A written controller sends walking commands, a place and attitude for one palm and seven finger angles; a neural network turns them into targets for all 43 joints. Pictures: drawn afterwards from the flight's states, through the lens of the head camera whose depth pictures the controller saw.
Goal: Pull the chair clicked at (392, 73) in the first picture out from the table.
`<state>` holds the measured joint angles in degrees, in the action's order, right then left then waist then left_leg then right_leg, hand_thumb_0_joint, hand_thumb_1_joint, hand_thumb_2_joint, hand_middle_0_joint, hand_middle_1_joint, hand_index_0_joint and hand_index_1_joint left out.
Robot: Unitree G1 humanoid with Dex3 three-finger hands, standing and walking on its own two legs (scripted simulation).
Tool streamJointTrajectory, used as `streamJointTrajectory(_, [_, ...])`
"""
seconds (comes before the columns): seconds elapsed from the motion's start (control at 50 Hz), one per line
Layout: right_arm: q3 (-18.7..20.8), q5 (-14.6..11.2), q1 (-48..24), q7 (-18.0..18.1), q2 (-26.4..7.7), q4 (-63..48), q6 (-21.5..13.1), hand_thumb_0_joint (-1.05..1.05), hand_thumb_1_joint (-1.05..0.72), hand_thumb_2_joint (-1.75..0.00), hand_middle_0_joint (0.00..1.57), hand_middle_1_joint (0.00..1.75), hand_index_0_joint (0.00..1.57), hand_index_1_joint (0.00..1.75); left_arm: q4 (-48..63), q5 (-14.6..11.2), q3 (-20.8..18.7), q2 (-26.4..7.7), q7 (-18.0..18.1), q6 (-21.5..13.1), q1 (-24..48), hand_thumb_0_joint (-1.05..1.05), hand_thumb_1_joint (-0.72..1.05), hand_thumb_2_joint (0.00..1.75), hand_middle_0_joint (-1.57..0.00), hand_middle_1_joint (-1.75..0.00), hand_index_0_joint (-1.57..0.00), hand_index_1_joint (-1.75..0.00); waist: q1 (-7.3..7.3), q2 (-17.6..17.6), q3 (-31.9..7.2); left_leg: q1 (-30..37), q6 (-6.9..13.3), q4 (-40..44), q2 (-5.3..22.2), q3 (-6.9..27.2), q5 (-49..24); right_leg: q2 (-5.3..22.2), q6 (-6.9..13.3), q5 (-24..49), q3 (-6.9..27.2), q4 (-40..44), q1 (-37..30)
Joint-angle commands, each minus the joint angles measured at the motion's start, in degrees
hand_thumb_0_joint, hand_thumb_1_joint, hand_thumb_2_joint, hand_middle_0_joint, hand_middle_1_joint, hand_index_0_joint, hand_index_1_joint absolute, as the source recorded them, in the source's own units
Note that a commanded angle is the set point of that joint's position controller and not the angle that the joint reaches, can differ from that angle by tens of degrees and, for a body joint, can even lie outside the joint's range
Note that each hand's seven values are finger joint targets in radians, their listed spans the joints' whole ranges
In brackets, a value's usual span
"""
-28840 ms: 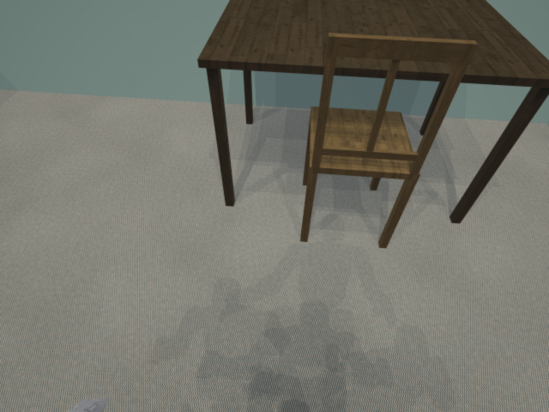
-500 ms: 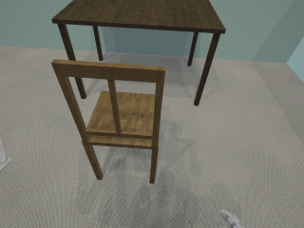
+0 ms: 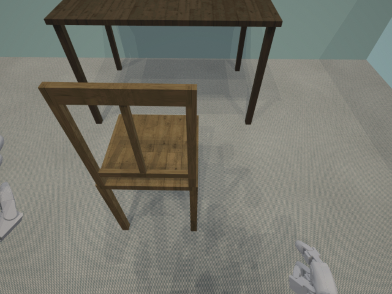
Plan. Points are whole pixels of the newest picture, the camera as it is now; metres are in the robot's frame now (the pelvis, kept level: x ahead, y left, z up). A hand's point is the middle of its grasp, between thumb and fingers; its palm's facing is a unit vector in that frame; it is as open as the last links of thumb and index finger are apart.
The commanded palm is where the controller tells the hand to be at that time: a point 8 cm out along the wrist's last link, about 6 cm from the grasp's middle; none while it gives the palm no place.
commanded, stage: let the arm hang, fingers relaxed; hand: left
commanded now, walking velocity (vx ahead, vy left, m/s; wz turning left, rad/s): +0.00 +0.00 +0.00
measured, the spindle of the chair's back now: (134, 142) +0.54 +0.21 -0.08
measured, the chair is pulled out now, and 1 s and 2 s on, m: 0.62 0.62 0.62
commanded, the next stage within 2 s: look to check the result in 1.14 s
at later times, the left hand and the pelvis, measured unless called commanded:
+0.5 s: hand out of the picture -0.04 +0.19 -0.17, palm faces +0.07 -0.97 -0.22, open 7.0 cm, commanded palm none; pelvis -0.03 +0.00 +0.00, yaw +3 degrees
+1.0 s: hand out of the picture -0.04 +0.16 -0.17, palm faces +0.06 -0.98 -0.16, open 7.4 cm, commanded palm none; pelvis -0.02 +0.00 +0.00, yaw +1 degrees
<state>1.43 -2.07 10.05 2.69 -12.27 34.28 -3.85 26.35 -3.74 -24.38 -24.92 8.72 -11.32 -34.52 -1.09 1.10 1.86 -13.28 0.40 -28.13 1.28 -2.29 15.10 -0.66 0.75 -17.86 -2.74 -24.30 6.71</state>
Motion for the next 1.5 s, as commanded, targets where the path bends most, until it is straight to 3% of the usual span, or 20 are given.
streamJointTrajectory(0.0, [2.25, 0.29, -2.96, 0.98, -6.36, -8.29, -2.20, 0.00, -0.90, -0.90, 0.20, 0.30, 0.20, 0.30, 11.89, 0.06, -6.43, -9.30, 1.59, -3.07, 2.16, 0.00, 0.90, 0.90, -0.20, -0.30, -0.20, -0.30, 0.18, 1.49, -8.79, 5.91, 1.71, 1.77, 4.32, 4.60, -23.28, 5.77, 0.40, 26.24, 5.33, 1.88, -1.85])
streamJointTrajectory(0.02, [2.83, 0.79, -3.04, -4.08, -9.78, 2.56, -3.81, 0.00, -0.90, -0.90, 0.20, 0.30, 0.20, 0.30, -30.97, 5.61, 18.63, 5.57, -6.22, 6.16, 5.46, 0.00, 0.90, 0.90, -0.20, -0.30, -0.20, -0.30, -2.28, -0.59, -3.60, 1.10, 1.10, -7.06, 4.03, 4.45, -28.36, 8.56, 0.71, 33.13, 0.65, -7.87, 8.17])
streamJointTrajectory(0.04, [3.28, 2.20, 2.85, -3.73, -5.93, 4.76, -1.79, 0.00, -0.90, -0.90, 0.20, 0.30, 0.20, 0.30, -33.36, 6.09, 18.28, 9.40, -7.37, 10.26, 4.36, 0.00, 0.90, 0.90, -0.20, -0.30, -0.20, -0.30, -1.55, -3.01, -8.08, 3.19, 1.24, -5.85, 4.03, 3.12, -26.12, 7.46, 0.91, 28.28, 2.34, -6.52, 8.12])
streamJointTrajectory(0.08, [2.02, 2.85, 1.76, -3.10, -5.97, 4.19, 0.66, 0.00, -0.90, -0.90, 0.20, 0.30, 0.20, 0.30, -38.65, 5.57, 19.16, 9.10, -7.93, 11.37, 9.15, 0.00, 0.90, 0.90, -0.20, -0.30, -0.20, -0.30, -0.24, -5.33, -5.26, -2.90, 2.96, -3.73, 4.85, 6.54, -12.09, 7.54, 1.05, 13.28, 2.55, -4.99, 9.71])
streamJointTrajectory(0.1, [1.58, 3.34, 1.46, -2.96, -5.96, 3.97, 1.32, 0.00, -0.90, -0.90, 0.20, 0.30, 0.20, 0.30, -41.82, 5.65, 19.32, 8.17, -7.98, 11.40, 11.22, 0.00, 0.90, 0.90, -0.20, -0.30, -0.20, -0.30, -0.04, -8.71, -4.01, -4.51, 3.01, -4.13, 3.72, 7.28, -10.58, 7.97, 1.51, 12.46, 3.36, -3.76, 8.93])
streamJointTrajectory(0.14, [1.71, 3.65, 1.26, -2.63, -6.23, 4.35, 2.61, 0.00, -0.90, -0.90, 0.20, 0.30, 0.20, 0.30, -48.57, 5.57, 19.67, 6.27, -7.73, 11.50, 15.18, 0.00, 0.90, 0.90, -0.20, -0.30, -0.20, -0.30, -0.20, -14.06, -3.44, -3.60, 2.09, -6.54, 1.35, 5.84, -12.04, 10.40, 3.94, 17.68, 5.44, -2.50, 8.02])
streamJointTrajectory(0.18, [1.35, 3.66, 1.84, -2.31, -6.61, 6.82, 3.47, 0.00, -0.90, -0.90, 0.20, 0.30, 0.20, 0.30, -55.37, 5.20, 20.14, 5.04, -7.42, 11.81, 17.25, 0.00, 0.90, 0.90, -0.20, -0.30, -0.20, -0.30, -0.13, -10.34, -3.52, -1.06, 1.84, -4.88, 1.06, 5.88, -15.02, 10.45, 4.35, 18.05, 5.11, -2.48, 7.29])
streamJointTrajectory(0.22, [0.61, 3.54, 2.17, -2.02, -6.72, 9.90, 3.58, 0.00, -0.90, -0.90, 0.20, 0.30, 0.20, 0.30, -62.38, 4.76, 20.99, 4.81, -7.20, 11.89, 17.57, 0.00, 0.90, 0.90, -0.20, -0.30, -0.20, -0.30, 0.37, -2.14, -3.27, 0.71, 2.29, -1.37, 2.49, 7.54, -18.81, 8.30, 2.85, 14.94, 4.39, -2.47, 6.00])
streamJointTrajectory(0.26, [-0.06, 3.24, 2.74, -1.74, -6.84, 12.80, 3.49, 0.00, -0.90, -0.90, 0.20, 0.30, 0.20, 0.30, -68.55, 4.33, 21.75, 4.95, -7.11, 11.89, 17.11, 0.00, 0.90, 0.90, -0.20, -0.30, -0.20, -0.30, 1.10, 3.69, -1.54, -1.07, 2.82, 2.14, 3.52, 9.06, -18.04, 6.48, 1.52, 10.52, 3.44, -1.22, 3.55])
streamJointTrajectory(0.32, [0.03, 3.42, 4.61, -1.21, -4.62, 15.98, 3.48, 0.00, -0.90, -0.90, 0.20, 0.30, 0.20, 0.30, -74.22, 4.31, 21.31, 7.46, -6.82, 11.62, 14.89, 0.00, 0.90, 0.90, -0.20, -0.30, -0.20, -0.30, 1.33, 10.12, -3.59, 0.20, 2.72, 3.78, 3.41, 8.57, -12.55, 6.50, 2.20, 9.09, 3.33, 1.06, 1.14])
streamJointTrajectory(0.44, [0.01, 2.92, 8.92, -0.93, -3.78, 20.25, 3.95, 0.00, -0.90, -0.90, 0.20, 0.30, 0.20, 0.30, -81.14, 4.02, 22.89, 8.12, -7.00, 11.39, 15.05, 0.00, 0.90, 0.90, -0.20, -0.30, -0.20, -0.30, 0.77, 1.90, -1.02, 0.28, 2.66, 6.27, 3.75, 8.65, -6.46, 6.49, 2.43, 5.98, 3.15, 4.73, 1.55])
streamJointTrajectory(0.6, [-0.39, 2.83, 12.01, -0.93, -2.95, 24.39, 4.07, 0.00, -0.90, -0.90, 0.20, 0.30, 0.20, 0.30, -86.41, 3.94, 23.99, 9.08, -6.82, 11.27, 12.88, 0.00, 0.90, 0.90, -0.20, -0.30, -0.20, -0.30, 0.59, -1.60, 2.89, 1.17, 2.38, 7.48, 3.24, 7.59, -3.00, 6.81, 2.37, 0.59, 4.31, 6.71, 5.90])
streamJointTrajectory(0.84, [-0.51, 2.70, 12.79, -0.73, -0.38, 27.15, 3.71, 0.00, -0.90, -0.90, 0.20, 0.30, 0.20, 0.30, -88.23, 4.06, 24.13, 11.15, -6.22, 11.11, 10.57, 0.00, 0.90, 0.90, -0.20, -0.30, -0.20, -0.30, 0.98, -1.36, 5.51, 0.51, 2.42, 7.71, 3.24, 6.97, -4.34, 6.47, 2.09, 2.06, 4.28, 5.87, 7.04])
streamJointTrajectory(0.94, [-0.45, 2.66, 13.24, -0.55, 0.62, 27.56, 3.37, 0.00, -0.90, -0.90, 0.20, 0.30, 0.20, 0.30, -88.27, 4.11, 23.85, 11.88, -6.10, 10.93, 10.48, 0.00, 0.90, 0.90, -0.20, -0.30, -0.20, -0.30, 1.03, -1.47, 4.49, 0.69, 2.46, 7.24, 3.25, 6.81, -7.03, 6.52, 1.95, 4.65, 3.90, 5.19, 5.39])
streamJointTrajectory(1.02, [-0.38, 2.63, 13.33, -0.38, 0.70, 27.88, 3.01, 0.00, -0.90, -0.90, 0.20, 0.30, 0.20, 0.30, -88.30, 4.05, 23.64, 12.27, -6.04, 10.82, 10.37, 0.00, 0.90, 0.90, -0.20, -0.30, -0.20, -0.30, 1.04, 0.50, 2.71, 2.16, 2.55, 6.86, 3.37, 6.87, -10.40, 6.61, 1.80, 7.64, 4.03, 4.44, 4.27])
streamJointTrajectory(1.06, [-0.33, 2.59, 13.00, -0.29, 0.83, 27.83, 3.19, 0.00, -0.90, -0.90, 0.20, 0.30, 0.20, 0.30, -88.52, 4.08, 23.75, 12.66, -6.03, 10.91, 10.41, 0.00, 0.90, 0.90, -0.20, -0.30, -0.20, -0.30, 0.96, -0.99, 4.41, 1.79, 2.47, 7.03, 3.38, 6.68, -9.61, 6.55, 1.80, 7.15, 4.02, 4.87, 5.08])
streamJointTrajectory(1.12, [-0.29, 2.58, 13.39, -0.23, 0.74, 28.00, 3.01, 0.00, -0.90, -0.90, 0.20, 0.30, 0.20, 0.30, -88.49, 4.04, 23.60, 12.50, -6.02, 10.77, 10.25, 0.00, 0.90, 0.90, -0.20, -0.30, -0.20, -0.30, 0.97, 0.24, 2.53, 2.87, 2.53, 6.52, 3.39, 6.68, -11.85, 6.74, 1.75, 8.88, 4.04, 4.69, 3.73])
streamJointTrajectory(1.24, [-0.29, 2.44, 13.06, -0.10, 0.99, 28.15, 3.21, 0.00, -0.90, -0.90, 0.20, 0.30, 0.20, 0.30, -88.82, 4.03, 23.72, 12.62, -5.97, 10.84, 10.34, 0.00, 0.90, 0.90, -0.20, -0.30, -0.20, -0.30, 0.91, -1.45, 3.63, 3.24, 2.62, 6.28, 3.49, 6.47, -12.53, 6.62, 1.66, 9.79, 3.59, 5.14, 3.75])
streamJointTrajectory(1.48, [-0.37, 2.47, 12.93, -0.02, 0.55, 28.55, 3.09, 0.00, -0.90, -0.90, 0.20, 0.30, 0.20, 0.30, -88.80, 3.97, 23.65, 12.25, -5.91, 10.81, 10.33, 0.00, 0.90, 0.90, -0.20, -0.30, -0.20, -0.30, 0.88, -0.85, 2.79, 4.35, 2.67, 6.08, 3.54, 6.66, -15.32, 6.94, 1.63, 11.72, 3.45, 4.83, 2.60])
